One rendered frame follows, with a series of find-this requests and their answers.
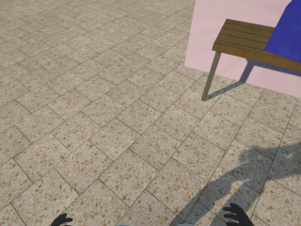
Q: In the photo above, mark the right robot hand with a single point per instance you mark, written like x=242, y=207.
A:
x=241, y=216

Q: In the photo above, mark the carton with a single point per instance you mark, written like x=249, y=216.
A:
x=285, y=40

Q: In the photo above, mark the table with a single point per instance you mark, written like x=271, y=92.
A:
x=246, y=40

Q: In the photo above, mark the left robot hand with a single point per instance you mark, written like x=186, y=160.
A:
x=61, y=219

